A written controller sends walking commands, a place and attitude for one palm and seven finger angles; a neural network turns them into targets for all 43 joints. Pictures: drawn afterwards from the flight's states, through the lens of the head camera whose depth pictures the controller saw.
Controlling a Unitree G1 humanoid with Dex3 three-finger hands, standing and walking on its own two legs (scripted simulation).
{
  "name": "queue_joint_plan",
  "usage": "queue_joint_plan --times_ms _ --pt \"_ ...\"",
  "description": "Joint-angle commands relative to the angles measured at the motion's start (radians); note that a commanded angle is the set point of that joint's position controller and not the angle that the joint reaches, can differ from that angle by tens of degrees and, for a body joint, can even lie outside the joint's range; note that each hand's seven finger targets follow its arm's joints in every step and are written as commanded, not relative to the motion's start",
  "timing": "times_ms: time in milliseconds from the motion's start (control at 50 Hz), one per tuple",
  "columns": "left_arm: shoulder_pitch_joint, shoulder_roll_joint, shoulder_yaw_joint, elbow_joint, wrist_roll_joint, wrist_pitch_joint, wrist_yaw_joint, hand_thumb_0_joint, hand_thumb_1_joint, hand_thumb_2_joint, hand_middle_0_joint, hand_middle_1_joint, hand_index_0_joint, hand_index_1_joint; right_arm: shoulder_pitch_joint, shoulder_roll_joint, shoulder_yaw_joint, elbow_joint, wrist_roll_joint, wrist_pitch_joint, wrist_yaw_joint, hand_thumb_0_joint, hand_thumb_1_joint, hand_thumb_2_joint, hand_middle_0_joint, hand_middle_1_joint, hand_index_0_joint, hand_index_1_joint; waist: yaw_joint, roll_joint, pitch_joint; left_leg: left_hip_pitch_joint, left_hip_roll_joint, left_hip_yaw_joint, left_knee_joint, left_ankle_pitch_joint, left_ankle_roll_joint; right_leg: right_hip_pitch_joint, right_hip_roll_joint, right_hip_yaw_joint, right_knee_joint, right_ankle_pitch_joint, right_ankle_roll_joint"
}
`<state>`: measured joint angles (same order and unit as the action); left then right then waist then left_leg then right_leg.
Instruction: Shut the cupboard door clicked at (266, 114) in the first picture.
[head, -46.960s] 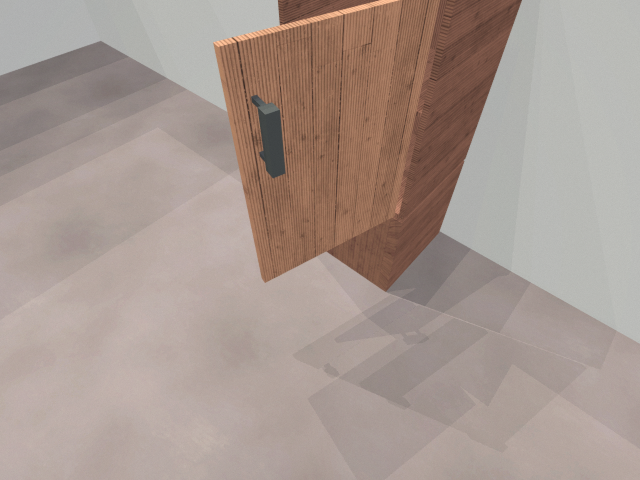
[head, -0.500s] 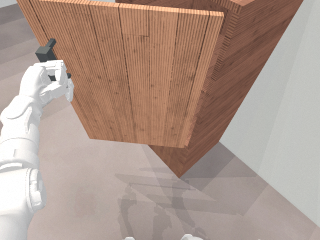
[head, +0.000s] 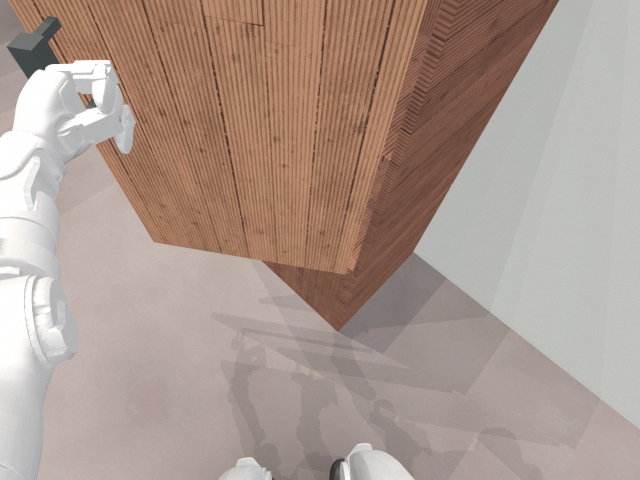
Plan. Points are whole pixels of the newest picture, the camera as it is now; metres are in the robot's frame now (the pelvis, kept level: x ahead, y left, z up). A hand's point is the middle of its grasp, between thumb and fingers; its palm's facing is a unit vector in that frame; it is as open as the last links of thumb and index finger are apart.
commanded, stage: push the door shut along its arc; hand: left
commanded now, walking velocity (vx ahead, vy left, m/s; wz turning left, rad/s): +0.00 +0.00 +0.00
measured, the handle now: (66, 81) +0.58 +0.26 +0.13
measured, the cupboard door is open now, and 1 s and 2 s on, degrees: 35 20 20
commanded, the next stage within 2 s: pull the fist back off the door in 0.78 s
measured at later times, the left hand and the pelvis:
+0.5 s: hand (154, 90) +0.55 +0.16 +0.14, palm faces -0.31 -0.95 -0.01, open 3.0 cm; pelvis +0.01 +0.00 -0.01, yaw -1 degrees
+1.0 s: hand (180, 59) +0.61 +0.13 +0.14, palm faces -0.07 -0.99 +0.12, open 3.2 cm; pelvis +0.01 -0.01 -0.02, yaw -1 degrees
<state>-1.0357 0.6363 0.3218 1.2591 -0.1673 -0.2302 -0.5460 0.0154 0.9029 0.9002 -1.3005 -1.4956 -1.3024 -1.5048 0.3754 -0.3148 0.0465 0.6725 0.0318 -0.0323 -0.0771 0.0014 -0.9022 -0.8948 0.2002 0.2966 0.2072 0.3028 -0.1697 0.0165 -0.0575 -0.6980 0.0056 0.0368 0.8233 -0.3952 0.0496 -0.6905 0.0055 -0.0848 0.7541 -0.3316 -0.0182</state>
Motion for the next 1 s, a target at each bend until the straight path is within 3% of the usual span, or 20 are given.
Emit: queue_joint_plan --times_ms 0,80,100,140,180,200,280,340,400,440,520,580,620,660,720,860,880,900,940,980 --pt "-0.501 0.269 0.051 -0.206 -0.006 -0.06 0.001 0.0 0.9 0.9 -1.3 -1.5 -1.3 -1.5 0.136 -0.19 -0.07 -0.061 -0.002 -0.01 -0.008 0.0 -0.9 -0.9 0.2 0.3 0.2 0.3 -0.027 0.11 -0.453 0.335 0.011 -0.11 -0.06 0.388 -0.023 0.104 0.026 0.059 -0.062 0.291 -0.006" --pt "-0.541 0.292 0.058 -0.207 -0.003 -0.059 -0.008 0.0 0.9 0.9 -1.3 -1.5 -1.3 -1.5 0.145 -0.193 -0.072 -0.06 -0.003 -0.002 -0.009 0.0 -0.9 -0.9 0.2 0.3 0.2 0.3 -0.035 0.122 -0.464 0.334 0.013 -0.11 -0.049 0.398 -0.024 0.096 0.03 0.058 -0.054 0.302 -0.006" --pt "-0.551 0.258 0.03 -0.212 -0.001 -0.056 -0.014 0.0 0.9 0.9 -1.3 -1.5 -1.3 -1.5 0.147 -0.191 -0.072 -0.061 -0.005 -0.001 -0.007 0.0 -0.9 -0.9 0.2 0.3 0.2 0.3 -0.039 0.125 -0.477 0.346 0.013 -0.113 -0.048 0.41 -0.025 0.09 0.031 0.053 -0.049 0.305 -0.006" --pt "-0.539 0.258 0.04 -0.215 -0.005 -0.055 -0.016 0.0 0.9 0.9 -1.3 -1.5 -1.3 -1.5 0.152 -0.191 -0.075 -0.061 -0.007 0.002 -0.006 0.0 -0.9 -0.9 0.2 0.3 0.2 0.3 -0.035 0.15 -0.509 0.39 0.016 -0.114 -0.032 0.473 -0.028 0.074 0.035 0.051 -0.042 0.332 -0.007" --pt "-0.556 0.256 0.03 -0.177 -0.002 -0.039 -0.019 0.0 0.9 0.9 -1.3 -1.5 -1.3 -1.5 0.161 -0.194 -0.073 -0.052 -0.007 0.008 -0.007 0.0 -0.9 -0.9 0.2 0.3 0.2 0.3 -0.051 0.125 -0.451 0.355 0.018 -0.116 -0.033 0.443 -0.026 0.046 0.036 0.047 -0.046 0.312 -0.005" --pt "-0.562 0.274 0.044 -0.159 0.002 -0.032 -0.018 0.0 0.9 0.9 -1.3 -1.5 -1.3 -1.5 0.165 -0.195 -0.074 -0.05 -0.008 0.01 -0.008 0.0 -0.9 -0.9 0.2 0.3 0.2 0.3 -0.054 0.094 -0.443 0.323 0.016 -0.11 -0.032 0.423 -0.022 0.065 0.037 0.049 -0.047 0.315 -0.003" --pt "-0.616 0.284 0.035 -0.15 0.02 -0.027 -0.005 0.0 0.9 0.9 -1.3 -1.5 -1.3 -1.5 0.177 -0.196 -0.073 -0.048 -0.011 0.016 -0.01 0.0 -0.9 -0.9 0.2 0.3 0.2 0.3 -0.069 0.102 -0.441 0.306 0.015 -0.108 -0.021 0.411 -0.021 0.045 0.037 0.05 -0.037 0.31 -0.001" --pt "-0.642 0.244 0.004 -0.165 0.025 -0.036 -0.004 0.0 0.9 0.9 -1.3 -1.5 -1.3 -1.5 0.179 -0.193 -0.076 -0.048 -0.014 0.015 -0.005 0.0 -0.9 -0.9 0.2 0.3 0.2 0.3 -0.074 0.144 -0.494 0.36 0.016 -0.115 -0.003 0.46 -0.026 0.015 0.041 0.048 -0.024 0.32 -0.004" --pt "-0.698 0.226 -0.021 -0.133 0.03 -0.023 -0.007 0.0 0.9 0.9 -1.3 -1.5 -1.3 -1.5 0.191 -0.197 -0.078 -0.03 -0.016 0.015 -0.006 0.0 -0.9 -0.9 0.2 0.3 0.2 0.3 -0.102 0.129 -0.456 0.337 0.018 -0.115 0.005 0.417 -0.021 -0.026 0.042 0.044 -0.03 0.288 0.0" --pt "-0.725 0.24 -0.014 -0.132 0.032 -0.022 -0.009 0.0 0.9 0.9 -1.3 -1.5 -1.3 -1.5 0.199 -0.2 -0.08 -0.022 -0.016 0.016 -0.008 0.0 -0.9 -0.9 0.2 0.3 0.2 0.3 -0.105 0.135 -0.497 0.354 0.019 -0.119 0.018 0.451 -0.022 -0.025 0.046 0.042 -0.016 0.308 -0.002" --pt "-0.783 0.169 -0.071 -0.124 0.027 -0.007 -0.013 0.0 0.9 0.9 -1.3 -1.5 -1.3 -1.5 0.208 -0.196 -0.076 0.002 -0.021 0.011 -0.006 0.0 -0.9 -0.9 0.2 0.3 0.2 0.3 -0.127 0.168 -0.491 0.368 0.02 -0.122 0.036 0.473 -0.019 -0.076 0.049 0.03 -0.005 0.303 -0.005" --pt "-0.808 0.192 -0.064 -0.103 0.036 0.007 -0.012 0.0 0.9 0.9 -1.3 -1.5 -1.3 -1.5 0.212 -0.202 -0.077 0.015 -0.023 0.01 -0.004 0.0 -0.9 -0.9 0.2 0.3 0.2 0.3 -0.135 0.161 -0.493 0.351 0.022 -0.126 0.049 0.452 -0.02 -0.093 0.05 0.029 0.0 0.29 -0.004" --pt "-0.831 0.165 -0.082 -0.105 0.034 0.006 -0.01 0.0 0.9 0.9 -1.3 -1.5 -1.3 -1.5 0.215 -0.199 -0.075 0.021 -0.023 0.007 -0.003 0.0 -0.9 -0.9 0.2 0.3 0.2 0.3 -0.144 0.176 -0.498 0.353 0.02 -0.123 0.058 0.463 -0.016 -0.104 0.053 0.024 0.009 0.295 -0.007" --pt "-0.848 0.184 -0.078 -0.089 0.045 0.012 -0.012 0.0 0.9 0.9 -1.3 -1.5 -1.3 -1.5 0.212 -0.203 -0.076 0.027 -0.026 0.005 -0.001 0.0 -0.9 -0.9 0.2 0.3 0.2 0.3 -0.144 0.184 -0.509 0.351 0.022 -0.127 0.069 0.455 -0.019 -0.117 0.054 0.026 0.013 0.286 -0.005" --pt "-0.87 0.162 -0.095 -0.071 0.046 0.016 -0.009 0.0 0.9 0.9 -1.3 -1.5 -1.3 -1.5 0.219 -0.199 -0.071 0.038 -0.025 0.003 -0.002 0.0 -0.9 -0.9 0.2 0.3 0.2 0.3 -0.159 0.179 -0.499 0.331 0.021 -0.121 0.079 0.453 -0.014 -0.125 0.056 0.02 0.022 0.289 -0.007" --pt "-0.935 0.155 -0.115 -0.081 0.063 0.025 -0.013 0.0 0.9 0.9 -1.3 -1.5 -1.3 -1.5 0.226 -0.203 -0.074 0.052 -0.031 0.0 0.004 0.0 -0.9 -0.9 0.2 0.3 0.2 0.3 -0.172 0.219 -0.545 0.354 0.023 -0.126 0.109 0.474 -0.014 -0.166 0.063 0.012 0.044 0.287 -0.008" --pt "-0.956 0.262 0.166 -0.091 -0.002 0.058 0.194 0.0 0.9 0.9 -1.3 -1.5 -1.3 -1.5 0.31 -0.156 -0.057 0.005 -0.044 -0.011 0.018 0.0 -0.9 -0.9 0.2 0.3 0.2 0.3 -0.122 0.26 -0.562 0.242 0.038 -0.137 0.082 0.465 -0.018 -0.07 0.044 0.05 0.002 0.301 -0.006" --pt "-0.894 0.216 0.111 -0.079 0.033 0.075 0.289 0.0 0.9 0.9 -1.3 -1.5 -1.3 -1.5 0.318 -0.154 -0.052 -0.008 -0.049 -0.015 0.041 0.0 -0.9 -0.9 0.2 0.3 0.2 0.3 -0.115 0.245 -0.595 0.227 0.033 -0.135 0.063 0.477 -0.027 -0.01 0.042 0.049 0.014 0.33 -0.001" --pt "-0.811 0.133 0.111 -0.116 0.047 0.072 0.403 0.0 0.9 0.9 -1.3 -1.5 -1.3 -1.5 0.339 -0.146 -0.069 -0.025 -0.068 -0.011 0.068 0.0 -0.9 -0.9 0.2 0.3 0.2 0.3 -0.109 0.19 -0.624 0.274 0.041 -0.151 0.056 0.578 -0.034 0.001 0.042 0.032 0.024 0.38 0.009" --pt "-0.739 0.075 0.085 -0.218 0.117 0.037 0.533 0.0 0.9 0.9 -1.3 -1.5 -1.3 -1.5 0.357 -0.135 -0.077 -0.042 -0.091 -0.004 0.104 0.0 -0.9 -0.9 0.2 0.3 0.2 0.3 -0.086 0.216 -0.632 0.304 0.041 -0.136 0.061 0.644 -0.036 0.006 0.046 0.033 0.022 0.413 0.011"
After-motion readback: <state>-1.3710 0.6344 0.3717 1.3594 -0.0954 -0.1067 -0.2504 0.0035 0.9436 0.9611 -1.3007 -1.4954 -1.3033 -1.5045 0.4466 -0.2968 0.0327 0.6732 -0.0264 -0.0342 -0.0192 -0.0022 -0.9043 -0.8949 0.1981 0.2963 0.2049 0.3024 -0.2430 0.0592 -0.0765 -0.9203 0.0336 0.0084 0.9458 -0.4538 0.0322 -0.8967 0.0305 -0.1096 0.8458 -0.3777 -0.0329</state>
